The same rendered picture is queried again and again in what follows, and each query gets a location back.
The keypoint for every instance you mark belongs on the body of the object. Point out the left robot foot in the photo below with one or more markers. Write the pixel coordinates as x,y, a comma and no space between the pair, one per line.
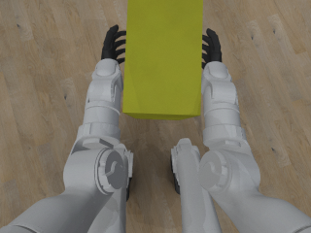
127,190

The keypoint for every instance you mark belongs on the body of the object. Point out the robot left upper arm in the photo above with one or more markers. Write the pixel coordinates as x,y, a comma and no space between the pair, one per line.
90,178

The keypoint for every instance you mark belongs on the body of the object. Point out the robot foot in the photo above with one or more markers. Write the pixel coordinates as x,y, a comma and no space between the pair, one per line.
177,188
127,190

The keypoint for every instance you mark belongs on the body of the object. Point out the right robot hand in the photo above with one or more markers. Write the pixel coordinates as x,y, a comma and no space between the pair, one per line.
213,49

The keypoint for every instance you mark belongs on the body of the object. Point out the right robot forearm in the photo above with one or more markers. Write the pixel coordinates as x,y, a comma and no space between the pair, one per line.
221,111

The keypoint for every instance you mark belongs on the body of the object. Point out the robot right upper arm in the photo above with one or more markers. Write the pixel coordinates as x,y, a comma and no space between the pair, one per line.
232,178

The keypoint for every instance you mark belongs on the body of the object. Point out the carton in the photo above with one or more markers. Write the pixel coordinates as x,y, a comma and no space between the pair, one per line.
163,59

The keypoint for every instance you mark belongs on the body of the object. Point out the right robot foot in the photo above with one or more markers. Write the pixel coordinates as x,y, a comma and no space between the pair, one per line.
177,188

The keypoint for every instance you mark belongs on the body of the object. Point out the left robot hand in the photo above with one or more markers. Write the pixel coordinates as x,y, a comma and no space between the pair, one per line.
109,50

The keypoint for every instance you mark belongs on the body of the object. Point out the left robot forearm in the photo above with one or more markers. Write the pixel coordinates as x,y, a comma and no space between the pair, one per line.
100,127

